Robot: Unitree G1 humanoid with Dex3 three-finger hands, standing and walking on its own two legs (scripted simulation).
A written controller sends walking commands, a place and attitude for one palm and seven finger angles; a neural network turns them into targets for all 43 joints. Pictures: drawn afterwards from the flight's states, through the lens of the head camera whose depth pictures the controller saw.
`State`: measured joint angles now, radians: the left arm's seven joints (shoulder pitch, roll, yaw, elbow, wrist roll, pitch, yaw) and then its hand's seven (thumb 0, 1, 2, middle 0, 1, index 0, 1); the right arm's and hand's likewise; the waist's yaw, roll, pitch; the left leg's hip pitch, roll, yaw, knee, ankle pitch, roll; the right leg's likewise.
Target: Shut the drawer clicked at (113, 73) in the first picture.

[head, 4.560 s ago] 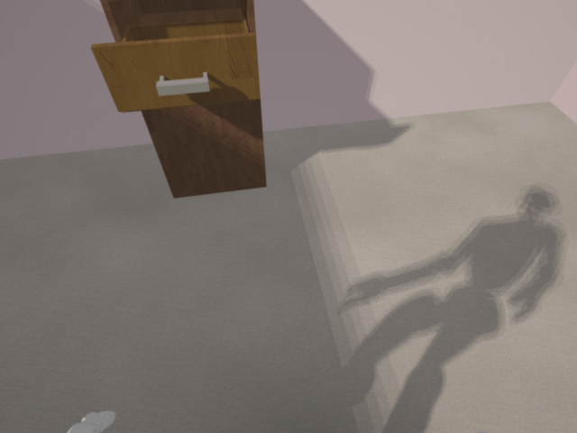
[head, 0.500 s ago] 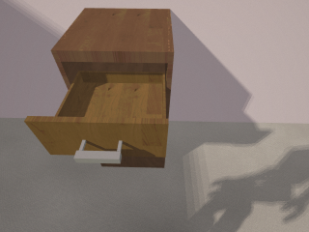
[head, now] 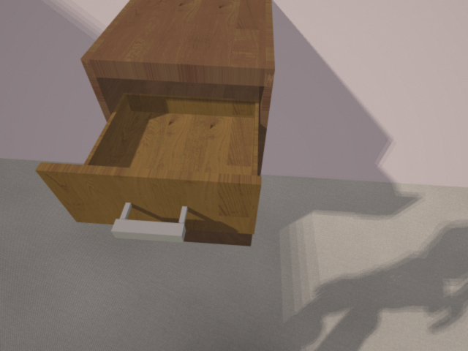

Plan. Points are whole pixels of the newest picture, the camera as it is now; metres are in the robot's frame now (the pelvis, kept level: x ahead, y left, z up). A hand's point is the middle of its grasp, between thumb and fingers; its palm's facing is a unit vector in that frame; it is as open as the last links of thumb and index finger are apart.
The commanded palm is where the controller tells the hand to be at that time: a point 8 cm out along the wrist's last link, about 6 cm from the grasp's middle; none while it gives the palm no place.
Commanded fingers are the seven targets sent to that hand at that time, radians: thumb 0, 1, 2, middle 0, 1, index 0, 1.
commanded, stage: come to a stop and stand still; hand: left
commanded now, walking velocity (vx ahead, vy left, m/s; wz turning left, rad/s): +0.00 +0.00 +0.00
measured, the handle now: (152, 220) +0.34 +0.18 +0.00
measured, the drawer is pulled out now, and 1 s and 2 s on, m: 0.30 0.30 0.29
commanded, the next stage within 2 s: look again from close up in 0.38 s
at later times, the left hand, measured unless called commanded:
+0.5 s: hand out of the picture -0.01 +0.18 -0.16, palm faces +0.02 -0.97 -0.23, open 7.3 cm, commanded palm none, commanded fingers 0.00 0.90 0.90 -0.20 -0.30 -0.20 -0.30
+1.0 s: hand out of the picture +0.02 +0.17 -0.17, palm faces +0.01 -0.98 -0.21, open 7.3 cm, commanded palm none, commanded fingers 0.00 0.90 0.90 -0.20 -0.30 -0.20 -0.30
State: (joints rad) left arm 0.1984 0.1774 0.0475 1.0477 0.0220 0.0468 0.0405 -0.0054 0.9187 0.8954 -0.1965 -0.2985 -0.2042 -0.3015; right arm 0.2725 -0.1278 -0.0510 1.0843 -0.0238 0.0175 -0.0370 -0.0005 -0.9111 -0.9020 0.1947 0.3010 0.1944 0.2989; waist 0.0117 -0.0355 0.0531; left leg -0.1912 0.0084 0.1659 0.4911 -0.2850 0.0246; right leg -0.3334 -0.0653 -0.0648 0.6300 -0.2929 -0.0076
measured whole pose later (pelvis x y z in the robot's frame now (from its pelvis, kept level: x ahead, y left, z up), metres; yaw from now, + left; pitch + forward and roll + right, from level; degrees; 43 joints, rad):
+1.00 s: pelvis +0.02 +0.00 +0.01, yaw +0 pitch -1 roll +1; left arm 0.28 0.14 -0.02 1.12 0.01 -0.01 0.04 0.01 0.93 0.90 -0.20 -0.30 -0.20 -0.30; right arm 0.30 -0.14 0.01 1.14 -0.02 -0.02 -0.03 0.00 -0.91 -0.90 0.19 0.30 0.19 0.30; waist 0.00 0.01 0.04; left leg -0.13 0.03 0.16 0.42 -0.28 0.01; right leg -0.21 -0.03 -0.07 0.47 -0.24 -0.02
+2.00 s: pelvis +0.00 -0.01 -0.05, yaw +4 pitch +10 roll -1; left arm 0.62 0.19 0.07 -0.26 -0.23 -0.36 -0.21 0.01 0.90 0.90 -0.94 -1.11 -0.95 -1.11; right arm 0.28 -0.24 -0.02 0.56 0.04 -0.23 -0.03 0.01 -0.90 -0.90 0.20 0.30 0.20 0.30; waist -0.01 0.03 -0.08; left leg -0.65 0.06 0.06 0.96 -0.48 0.01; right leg -0.66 -0.06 -0.15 0.93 -0.44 -0.03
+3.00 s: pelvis +0.01 -0.01 -0.02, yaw +4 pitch +4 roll -1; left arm 0.68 0.18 0.01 -0.49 -0.19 -0.18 -0.17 0.01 0.90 0.90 -1.40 -1.60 -1.40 -1.60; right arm 0.25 -0.24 0.02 0.53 0.05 -0.29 -0.03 0.01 -0.91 -0.90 0.20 0.30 0.20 0.30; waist 0.03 0.06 -0.08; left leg -0.42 0.05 0.06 0.79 -0.44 0.01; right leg -0.44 -0.05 -0.15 0.77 -0.39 -0.03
